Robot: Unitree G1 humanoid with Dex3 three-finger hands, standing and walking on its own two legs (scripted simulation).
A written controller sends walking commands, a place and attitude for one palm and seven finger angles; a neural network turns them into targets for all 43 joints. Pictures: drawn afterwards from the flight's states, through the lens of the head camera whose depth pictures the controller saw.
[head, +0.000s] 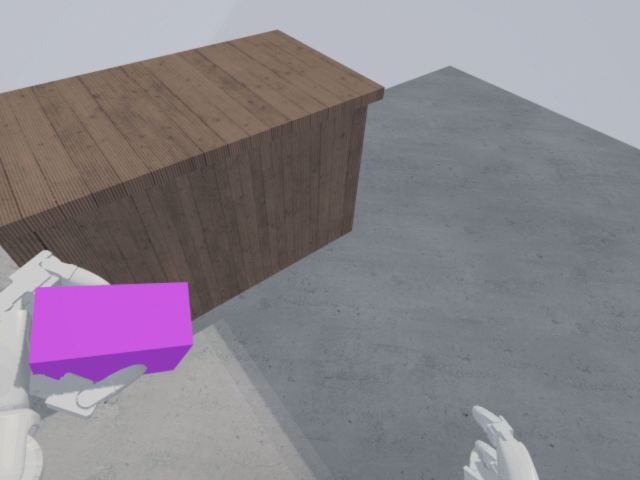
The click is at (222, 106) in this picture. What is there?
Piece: table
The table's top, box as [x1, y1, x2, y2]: [0, 30, 384, 243]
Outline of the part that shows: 384,87 279,30 274,30 0,93 0,243 381,99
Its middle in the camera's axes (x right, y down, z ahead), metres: -0.41 -0.38 +1.09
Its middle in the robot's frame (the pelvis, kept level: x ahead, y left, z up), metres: +1.05 +0.47 -0.07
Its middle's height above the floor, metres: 0.71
